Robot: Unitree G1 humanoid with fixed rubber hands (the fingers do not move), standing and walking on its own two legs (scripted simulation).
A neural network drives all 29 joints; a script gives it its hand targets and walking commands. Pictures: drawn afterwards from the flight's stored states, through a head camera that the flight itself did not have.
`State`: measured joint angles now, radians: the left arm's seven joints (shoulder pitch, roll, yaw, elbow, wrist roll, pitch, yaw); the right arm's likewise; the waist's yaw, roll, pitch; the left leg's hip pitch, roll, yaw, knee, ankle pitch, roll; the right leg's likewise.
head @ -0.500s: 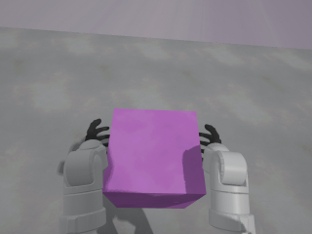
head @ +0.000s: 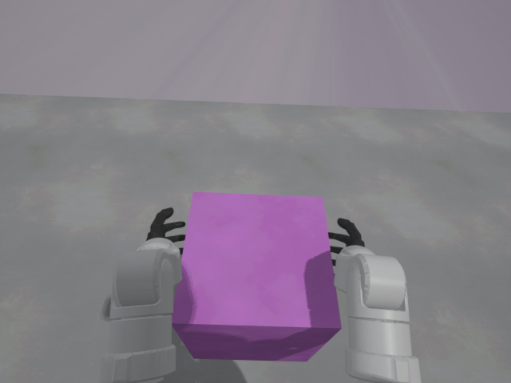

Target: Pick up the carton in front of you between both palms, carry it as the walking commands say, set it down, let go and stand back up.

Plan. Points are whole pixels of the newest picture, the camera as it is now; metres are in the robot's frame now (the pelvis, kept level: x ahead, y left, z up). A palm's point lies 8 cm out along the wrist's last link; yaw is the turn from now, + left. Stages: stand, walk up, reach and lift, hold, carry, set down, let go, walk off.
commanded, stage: carry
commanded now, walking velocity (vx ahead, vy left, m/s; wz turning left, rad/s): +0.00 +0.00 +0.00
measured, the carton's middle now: (254, 283) +0.31 +0.00 -0.01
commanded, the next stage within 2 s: hold in 1.30 s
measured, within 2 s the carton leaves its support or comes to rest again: neither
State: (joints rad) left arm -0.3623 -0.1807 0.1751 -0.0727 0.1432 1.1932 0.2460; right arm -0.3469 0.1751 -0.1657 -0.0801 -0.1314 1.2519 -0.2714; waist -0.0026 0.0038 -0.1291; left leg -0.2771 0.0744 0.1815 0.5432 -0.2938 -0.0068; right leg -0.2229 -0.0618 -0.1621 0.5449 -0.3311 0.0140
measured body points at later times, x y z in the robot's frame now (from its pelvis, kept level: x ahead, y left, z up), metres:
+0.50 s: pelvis -0.03 +0.00 +0.00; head -0.06 +0.00 +0.45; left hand +0.27 +0.14 +0.07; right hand +0.26 -0.15 +0.06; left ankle -0.03 +0.11 -0.74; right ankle -0.07 -0.11 -0.74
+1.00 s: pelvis -0.07 +0.00 +0.00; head -0.10 +0.00 +0.45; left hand +0.24 +0.15 +0.03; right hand +0.24 -0.15 +0.02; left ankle -0.03 +0.11 -0.74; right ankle -0.07 -0.11 -0.74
